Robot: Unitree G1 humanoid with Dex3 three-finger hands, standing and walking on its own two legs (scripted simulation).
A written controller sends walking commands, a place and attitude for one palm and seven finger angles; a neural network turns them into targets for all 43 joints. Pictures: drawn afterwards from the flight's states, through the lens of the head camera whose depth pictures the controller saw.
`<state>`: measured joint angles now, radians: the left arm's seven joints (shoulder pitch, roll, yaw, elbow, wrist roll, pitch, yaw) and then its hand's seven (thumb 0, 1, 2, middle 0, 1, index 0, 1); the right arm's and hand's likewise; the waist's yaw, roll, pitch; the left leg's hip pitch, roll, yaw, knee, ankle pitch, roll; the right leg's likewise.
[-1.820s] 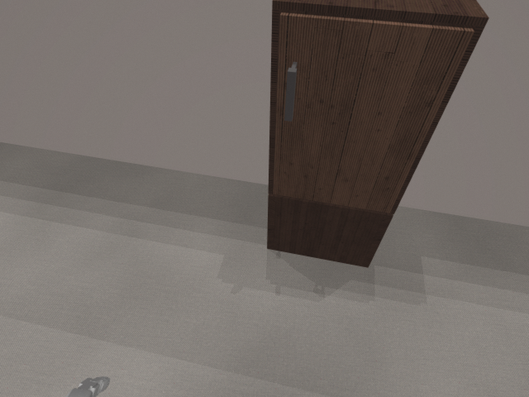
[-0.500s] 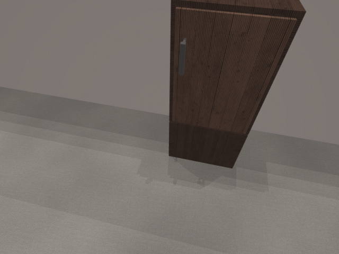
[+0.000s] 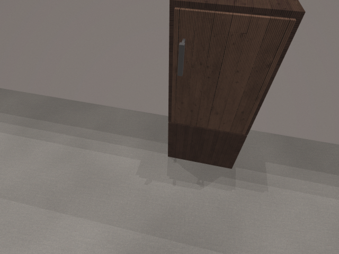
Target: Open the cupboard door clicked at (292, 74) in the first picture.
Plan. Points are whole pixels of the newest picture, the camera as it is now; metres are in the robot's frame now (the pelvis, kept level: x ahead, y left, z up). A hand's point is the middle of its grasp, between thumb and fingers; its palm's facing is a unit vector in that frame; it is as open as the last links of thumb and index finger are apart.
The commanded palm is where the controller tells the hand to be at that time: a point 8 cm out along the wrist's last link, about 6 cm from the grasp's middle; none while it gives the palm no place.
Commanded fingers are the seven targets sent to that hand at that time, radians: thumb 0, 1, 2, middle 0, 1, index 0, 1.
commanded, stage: turn to face it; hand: left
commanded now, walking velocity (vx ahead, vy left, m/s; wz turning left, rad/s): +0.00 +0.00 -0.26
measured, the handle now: (181, 57) +0.82 +0.01 +0.04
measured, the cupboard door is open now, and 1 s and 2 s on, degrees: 0 0 0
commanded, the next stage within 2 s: take the last steps up to it in 0.22 s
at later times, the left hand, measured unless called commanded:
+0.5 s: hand out of the picture +0.04 +0.18 -0.18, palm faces -0.11 -0.97 -0.20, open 7.4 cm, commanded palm none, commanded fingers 0.00 0.90 0.90 -0.20 -0.30 -0.20 -0.30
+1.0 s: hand out of the picture +0.06 +0.11 -0.18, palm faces -0.08 -0.99 -0.11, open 7.4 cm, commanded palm none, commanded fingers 0.00 0.90 0.90 -0.20 -0.30 -0.20 -0.30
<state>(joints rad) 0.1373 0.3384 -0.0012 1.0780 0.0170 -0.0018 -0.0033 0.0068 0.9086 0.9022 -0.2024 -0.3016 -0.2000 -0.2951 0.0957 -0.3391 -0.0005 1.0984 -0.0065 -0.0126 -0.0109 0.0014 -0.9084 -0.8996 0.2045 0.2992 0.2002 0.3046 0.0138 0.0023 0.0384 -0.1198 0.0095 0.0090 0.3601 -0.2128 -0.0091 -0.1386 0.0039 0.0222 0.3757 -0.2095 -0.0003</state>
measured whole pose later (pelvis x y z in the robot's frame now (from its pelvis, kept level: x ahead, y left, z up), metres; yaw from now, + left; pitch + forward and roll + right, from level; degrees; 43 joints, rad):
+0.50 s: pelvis -0.01 +0.00 -0.01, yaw -6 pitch +0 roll +0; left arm 0.27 0.19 0.03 1.00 0.03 0.04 -0.02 0.01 0.91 0.90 -0.20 -0.30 -0.20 -0.29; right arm 0.29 -0.21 -0.04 1.07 -0.02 0.02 -0.01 0.00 -0.91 -0.90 0.20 0.30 0.20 0.30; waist -0.01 0.01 0.01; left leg -0.23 0.06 0.10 0.57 -0.40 0.01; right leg -0.31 0.06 0.11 0.63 -0.44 -0.03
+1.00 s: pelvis +0.12 -0.04 -0.01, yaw -10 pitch +0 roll -2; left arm 0.46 0.10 0.02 1.14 0.04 -0.06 0.01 0.01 0.91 0.90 -0.20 -0.30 -0.20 -0.29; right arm 0.16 -0.16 -0.05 1.01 -0.01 -0.02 0.01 0.00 -0.91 -0.90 0.20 0.30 0.19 0.30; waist 0.03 0.00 0.02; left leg -0.53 0.10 0.09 0.80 -0.25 0.00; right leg -0.01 0.04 -0.05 0.33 -0.33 -0.02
